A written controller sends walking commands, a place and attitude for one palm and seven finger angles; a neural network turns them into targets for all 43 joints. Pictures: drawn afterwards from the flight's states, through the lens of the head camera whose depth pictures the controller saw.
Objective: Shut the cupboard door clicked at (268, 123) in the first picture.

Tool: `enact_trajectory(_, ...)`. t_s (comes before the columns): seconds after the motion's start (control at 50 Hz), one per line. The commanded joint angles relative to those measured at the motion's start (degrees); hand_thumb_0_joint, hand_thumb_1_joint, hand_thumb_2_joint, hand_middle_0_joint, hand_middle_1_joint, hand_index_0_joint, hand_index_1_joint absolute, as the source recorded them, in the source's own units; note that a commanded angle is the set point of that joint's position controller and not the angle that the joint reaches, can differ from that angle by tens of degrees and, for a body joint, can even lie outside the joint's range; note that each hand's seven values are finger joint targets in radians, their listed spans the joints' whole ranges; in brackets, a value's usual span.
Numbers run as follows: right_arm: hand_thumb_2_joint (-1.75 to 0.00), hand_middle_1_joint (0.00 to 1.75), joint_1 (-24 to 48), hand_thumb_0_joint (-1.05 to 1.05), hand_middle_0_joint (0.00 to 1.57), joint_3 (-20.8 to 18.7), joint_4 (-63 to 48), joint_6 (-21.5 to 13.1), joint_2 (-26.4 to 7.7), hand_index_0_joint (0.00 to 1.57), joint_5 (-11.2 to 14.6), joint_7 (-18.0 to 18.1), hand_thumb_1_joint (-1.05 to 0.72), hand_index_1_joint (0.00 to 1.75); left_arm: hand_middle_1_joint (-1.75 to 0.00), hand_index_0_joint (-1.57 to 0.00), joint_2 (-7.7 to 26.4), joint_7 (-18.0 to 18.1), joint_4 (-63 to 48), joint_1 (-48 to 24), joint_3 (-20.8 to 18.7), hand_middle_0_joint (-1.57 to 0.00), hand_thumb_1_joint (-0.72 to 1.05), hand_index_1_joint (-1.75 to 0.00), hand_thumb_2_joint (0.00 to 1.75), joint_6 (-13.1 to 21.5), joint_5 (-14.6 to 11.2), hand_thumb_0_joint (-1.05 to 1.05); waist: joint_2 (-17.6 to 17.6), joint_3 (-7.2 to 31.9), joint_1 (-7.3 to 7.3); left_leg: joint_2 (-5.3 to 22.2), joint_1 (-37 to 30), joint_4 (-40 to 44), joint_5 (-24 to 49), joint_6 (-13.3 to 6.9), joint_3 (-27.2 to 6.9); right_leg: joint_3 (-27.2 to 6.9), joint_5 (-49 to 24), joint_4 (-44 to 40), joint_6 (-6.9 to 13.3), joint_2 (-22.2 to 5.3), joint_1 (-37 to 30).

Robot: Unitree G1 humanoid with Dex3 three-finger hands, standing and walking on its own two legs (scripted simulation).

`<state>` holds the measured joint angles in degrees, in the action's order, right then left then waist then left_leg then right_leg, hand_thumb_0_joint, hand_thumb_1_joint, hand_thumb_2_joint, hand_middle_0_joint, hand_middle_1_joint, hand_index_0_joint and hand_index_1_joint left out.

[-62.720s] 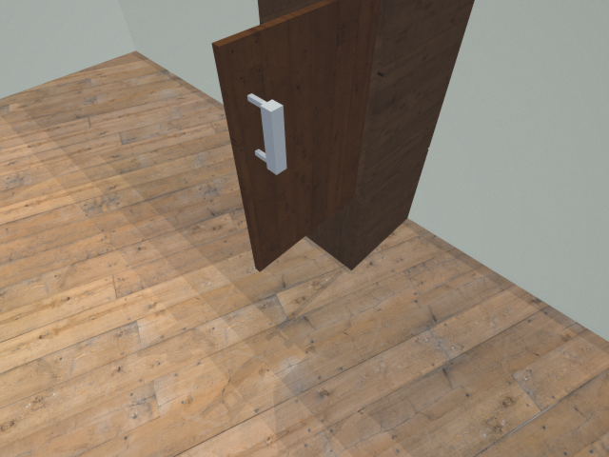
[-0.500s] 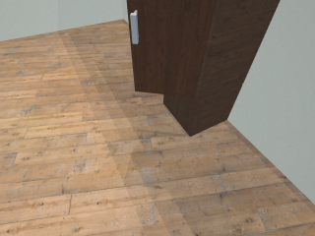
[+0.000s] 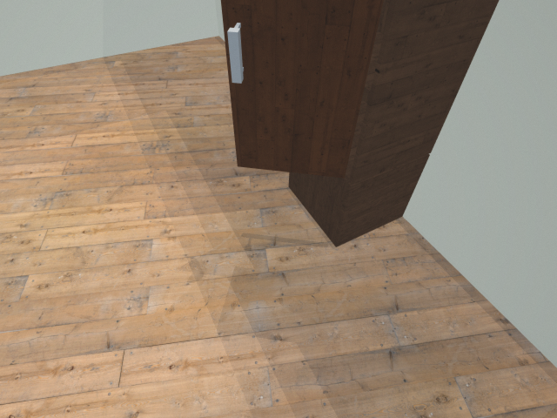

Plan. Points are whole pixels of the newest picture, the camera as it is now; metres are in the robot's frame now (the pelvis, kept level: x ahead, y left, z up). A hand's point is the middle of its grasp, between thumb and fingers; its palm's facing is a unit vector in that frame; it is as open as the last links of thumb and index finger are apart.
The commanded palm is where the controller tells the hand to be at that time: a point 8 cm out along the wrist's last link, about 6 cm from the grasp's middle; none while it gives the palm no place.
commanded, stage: walk to a spot facing it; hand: left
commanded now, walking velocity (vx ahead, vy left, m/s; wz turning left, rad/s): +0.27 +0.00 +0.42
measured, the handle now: (237, 52) +0.96 +0.16 +0.08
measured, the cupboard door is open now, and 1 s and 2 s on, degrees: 54 54 54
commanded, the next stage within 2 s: turn to face it in 0.26 s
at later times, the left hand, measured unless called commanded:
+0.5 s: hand out of the picture +0.09 +0.24 -0.19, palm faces +0.17 -0.96 -0.20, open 7.4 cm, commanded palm none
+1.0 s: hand (156, 365) +0.24 +0.24 -0.19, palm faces +0.06 -0.98 -0.18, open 7.4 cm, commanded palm none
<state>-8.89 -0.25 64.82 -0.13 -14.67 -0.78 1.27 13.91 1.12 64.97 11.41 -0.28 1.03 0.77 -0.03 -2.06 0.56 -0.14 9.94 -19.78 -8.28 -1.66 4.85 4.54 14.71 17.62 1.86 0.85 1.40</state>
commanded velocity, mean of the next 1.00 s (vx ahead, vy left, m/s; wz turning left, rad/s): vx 0.08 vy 0.00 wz -0.10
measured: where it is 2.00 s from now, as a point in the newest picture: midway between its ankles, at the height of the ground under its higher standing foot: (278, 372)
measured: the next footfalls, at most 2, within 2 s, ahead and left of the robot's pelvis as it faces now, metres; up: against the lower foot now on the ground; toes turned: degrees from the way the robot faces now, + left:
left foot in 0.32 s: +0.16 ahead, +0.17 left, +0.00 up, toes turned +14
right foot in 0.66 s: +0.26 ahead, -0.05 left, +0.00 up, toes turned -4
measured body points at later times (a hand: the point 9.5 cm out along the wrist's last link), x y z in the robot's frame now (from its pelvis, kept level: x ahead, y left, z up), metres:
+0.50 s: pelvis +0.11 +0.06 -0.01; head +0.15 +0.07 +0.43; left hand +0.08 +0.29 -0.17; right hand +0.14 -0.16 -0.17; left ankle +0.12 +0.16 -0.75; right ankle +0.11 -0.08 -0.69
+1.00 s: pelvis +0.21 +0.06 -0.01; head +0.24 +0.07 +0.44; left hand +0.24 +0.29 -0.17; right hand +0.24 -0.18 -0.16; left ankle +0.16 +0.17 -0.75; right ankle +0.21 -0.06 -0.72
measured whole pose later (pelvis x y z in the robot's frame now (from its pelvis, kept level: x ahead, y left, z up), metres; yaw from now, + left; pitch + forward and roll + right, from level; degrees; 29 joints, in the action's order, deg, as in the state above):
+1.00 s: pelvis +0.21 +0.06 -0.01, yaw +0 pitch +0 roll +0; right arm -13.4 -1.9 59.3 -0.2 -9.1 -1.5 3.2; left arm 10.0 0.3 59.8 11.7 -4.1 -2.8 1.3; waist -1.2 -3.8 -0.3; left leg 2.6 8.4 -28.2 -19.6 -0.4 6.3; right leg 0.4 23.8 43.0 0.2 0.9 20.1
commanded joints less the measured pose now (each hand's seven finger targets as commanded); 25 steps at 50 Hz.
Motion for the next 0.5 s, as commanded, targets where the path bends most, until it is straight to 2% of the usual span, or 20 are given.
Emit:
enact_trajectory(0.0,-0.90,0.30,-3.2,0.00,0.20,-0.3,-1.6,0.5,-3.3,0.20,-0.6,-0.3,-0.90,0.30,-0.30,-0.20,5.7,0.4,-0.6,5.6,-1.3,-0.20,0.90,-0.30,0.90,-0.6,0.1,0.00,-1.0,-1.6,-0.45,4.7,1.5,-1.7,-5.6,0.6,-6.0,-7.1,6.9,-3.7,1.5,-9.9,5.4)
enact_trajectory(0.02,-0.90,0.30,-3.0,0.00,0.20,-0.4,-2.1,0.6,-3.0,0.20,-0.8,-0.5,-0.90,0.30,-0.30,-0.20,6.5,0.3,-0.8,6.0,-1.8,-0.20,0.90,-0.30,0.90,-0.7,0.2,0.00,-2.8,-3.1,-0.77,3.5,5.1,-3.9,-8.2,0.7,-4.9,-8.3,10.5,-4.5,2.5,-11.1,4.7)
enact_trajectory(0.06,-0.90,0.30,-1.7,0.00,0.20,-0.6,-3.8,0.8,-2.4,0.20,-0.8,-0.7,-0.90,0.30,-0.30,-0.20,8.0,0.2,-1.1,8.4,-2.7,-0.20,0.90,-0.30,0.90,-0.9,0.5,0.00,-8.5,-5.9,-2.41,1.4,14.3,-13.9,-13.5,1.2,-1.8,-13.4,15.6,-7.9,6.3,-16.5,1.9)
enact_trajectory(0.08,-0.90,0.30,-0.4,0.00,0.20,-1.1,-4.8,0.8,-2.6,0.20,-0.8,-0.8,-0.90,0.30,-0.30,-0.20,8.1,0.2,-1.5,9.4,-3.1,-0.20,0.90,-0.30,0.90,-0.7,0.7,0.00,-8.7,-7.8,-3.30,1.9,19.4,-21.0,-18.1,1.3,-2.3,-15.2,13.5,-8.7,8.8,-19.6,0.6)
enact_trajectory(0.1,-0.90,0.30,0.4,0.00,0.20,-1.6,-5.7,0.7,-3.0,0.20,-0.7,-0.9,-0.90,0.30,-0.30,-0.20,7.8,0.2,-2.0,9.5,-3.3,-0.20,0.90,-0.30,0.90,-0.3,0.9,0.00,-7.9,-9.3,-3.31,2.9,23.3,-27.6,-19.7,1.2,-3.2,-15.7,8.3,-8.7,10.6,-22.0,-0.7)
enact_trajectory(0.12,-0.90,0.30,0.4,0.00,0.20,-2.0,-6.5,0.5,-2.8,0.20,-0.5,-0.9,-0.90,0.30,-0.30,-0.20,7.4,0.3,-2.4,9.3,-3.6,-0.20,0.90,-0.30,0.90,0.2,1.0,0.00,-5.7,-10.3,-2.67,4.0,25.8,-31.4,-19.2,1.2,-4.1,-15.1,1.8,-7.9,11.7,-23.2,-1.7)
enact_trajectory(0.16,-0.90,0.30,0.8,0.00,0.20,-2.1,-7.7,0.2,-1.6,0.20,-0.1,-1.2,-0.90,0.30,-0.30,-0.20,7.4,0.4,-2.7,9.5,-4.2,-0.20,0.90,-0.30,0.90,1.0,1.1,0.00,-3.7,-10.3,-2.39,5.8,27.4,-30.8,-20.4,1.2,-4.4,-11.0,-9.7,-4.8,11.2,-23.5,-4.9)
enact_trajectory(0.2,-0.90,0.30,0.1,0.00,0.20,-1.8,-8.7,0.0,-0.4,0.20,-0.1,-1.7,-0.90,0.30,-0.30,-0.20,7.9,0.2,-2.9,9.3,-4.6,-0.20,0.90,-0.30,0.90,1.4,1.2,0.00,-4.2,-9.2,-1.62,6.2,24.6,-24.6,-18.3,1.1,-2.5,-5.6,-17.8,-1.4,8.7,-21.9,-5.1)
enact_trajectory(0.24,-0.90,0.30,-5.8,0.00,0.20,-1.7,-7.3,-0.4,0.6,0.20,-0.3,-1.7,-0.90,0.30,-0.30,-0.20,8.0,-0.2,-3.4,7.9,-4.7,-0.20,0.90,-0.30,0.90,1.4,0.7,0.00,-4.0,-6.1,1.50,2.9,13.2,-17.6,-11.0,0.6,2.7,0.9,-24.7,5.1,5.5,-18.0,-0.5)
enact_trajectory(0.26,-0.90,0.30,-11.9,0.00,0.20,-2.1,-5.4,-0.8,-0.2,0.20,-0.6,-1.6,-0.90,0.30,-0.30,-0.20,7.5,-0.3,-3.7,6.9,-4.6,-0.20,0.90,-0.30,0.90,1.5,0.4,0.00,-3.0,-3.4,4.03,1.1,3.4,-13.6,-6.1,-0.1,3.7,4.3,-27.5,13.4,3.6,-15.7,3.8)
enact_trajectory(0.28,-0.90,0.30,-19.6,0.00,0.20,-2.7,-3.1,-1.1,-2.5,0.20,-1.0,-1.3,-0.90,0.30,-0.30,-0.20,6.4,-0.6,-4.4,7.7,-4.4,-0.20,0.90,-0.30,0.90,1.3,0.0,0.00,3.4,1.6,6.60,1.3,-8.2,-9.2,-0.3,-1.3,0.8,6.9,-24.0,25.9,1.4,-12.1,10.4)
enact_trajectory(0.3,-0.90,0.30,-25.5,0.00,0.20,-4.2,-1.7,-1.7,-8.6,0.20,-1.8,-0.7,-0.90,0.30,-0.30,-0.20,2.5,-1.1,-6.6,9.4,-3.8,-0.20,0.90,-0.30,0.90,1.1,-0.7,0.00,20.4,5.3,7.32,16.8,-17.1,-2.8,4.3,-8.0,-24.6,8.2,4.6,44.0,-2.6,-3.5,26.2)
enact_trajectory(0.32,-0.90,0.30,-28.4,0.00,0.20,-4.6,-0.9,-1.3,-10.3,0.20,-0.9,0.2,-0.90,0.30,-0.30,-0.20,2.2,-0.9,-8.9,5.1,-3.3,-0.20,0.90,-0.30,0.90,1.1,-0.4,0.00,18.9,7.7,8.25,23.0,-17.9,3.4,6.6,-12.5,-35.3,0.3,20.7,52.6,-1.6,-1.3,31.8)
enact_trajectory(0.34,-0.90,0.30,-24.0,0.00,0.20,-4.5,-2.0,-1.0,-9.5,0.20,-0.7,0.1,-0.90,0.30,-0.30,-0.20,2.4,-0.5,-9.2,3.9,-3.6,-0.20,0.90,-0.30,0.90,0.9,0.2,0.00,11.1,4.7,6.08,23.2,-11.2,4.6,-3.8,-12.3,-30.9,-3.3,19.4,54.1,-0.2,-4.4,30.8)
enact_trajectory(0.36,-0.90,0.30,-19.6,0.00,0.20,-3.8,-3.9,-1.4,-6.7,0.20,-0.6,0.2,-0.90,0.30,-0.30,-0.20,0.9,-0.4,-9.4,1.9,-3.2,-0.20,0.90,-0.30,0.90,0.8,0.2,0.00,7.3,0.7,4.42,21.9,-3.3,5.7,-4.8,-11.1,-29.1,-3.8,15.2,53.5,0.0,-6.2,31.2)
enact_trajectory(0.38,-0.90,0.30,-15.4,0.00,0.20,-3.0,-4.7,-1.8,-4.2,0.20,-0.8,0.7,-0.90,0.30,-0.30,-0.20,-0.2,-0.6,-7.9,2.9,-3.2,-0.20,0.90,-0.30,0.90,0.5,0.4,0.00,6.1,-1.7,2.60,19.9,2.2,6.6,-4.9,-9.4,-24.7,-5.2,11.8,50.1,-0.6,-7.7,28.6)
enact_trajectory(0.4,-0.90,0.30,-12.7,0.00,0.20,-2.2,-5.0,-2.1,-2.2,0.20,-0.9,1.0,-0.90,0.30,-0.30,-0.20,-1.6,-0.6,-6.9,4.8,-2.9,-0.20,0.90,-0.30,0.90,0.0,0.5,0.00,4.7,-3.0,0.85,18.2,5.4,7.1,-1.8,-8.2,-19.9,-5.3,9.6,46.0,-1.1,-8.0,25.6)
enact_trajectory(0.42,-0.90,0.30,-11.5,0.00,0.20,-1.8,-5.0,-2.4,-1.7,0.20,-0.8,1.3,-0.90,0.30,-0.30,-0.20,-2.8,-0.6,-5.9,6.9,-2.5,-0.20,0.90,-0.30,0.90,-0.5,0.5,0.00,4.5,-2.1,-0.39,16.4,5.6,6.4,4.1,-7.3,-15.7,-4.7,7.7,41.7,-1.7,-7.3,23.3)
enact_trajectory(0.46,-0.90,0.30,-10.5,0.00,0.20,-1.7,-4.5,-2.6,-1.5,0.20,-0.6,1.5,-0.90,0.30,-0.30,-0.20,-4.0,-0.4,-4.7,9.4,-2.1,-0.20,0.90,-0.30,0.90,-1.0,0.2,0.00,4.0,1.1,-1.46,14.8,4.1,4.6,12.1,-7.0,-10.1,-3.9,5.9,33.5,-2.2,-6.1,18.7)
enact_trajectory(0.48,-0.90,0.30,-9.8,0.00,0.20,-1.7,-4.5,-2.4,-1.5,0.20,-0.5,1.5,-0.90,0.30,-0.30,-0.20,-4.1,-0.3,-4.4,9.7,-2.0,-0.20,0.90,-0.30,0.90,-1.3,0.2,0.00,4.2,2.1,-1.68,15.0,4.6,4.4,11.2,-7.1,-8.5,-3.2,5.4,30.2,-2.2,-5.5,16.8)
